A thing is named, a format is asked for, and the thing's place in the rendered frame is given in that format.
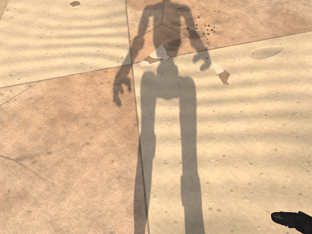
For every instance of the robot right hand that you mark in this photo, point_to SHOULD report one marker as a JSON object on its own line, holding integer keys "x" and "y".
{"x": 300, "y": 221}

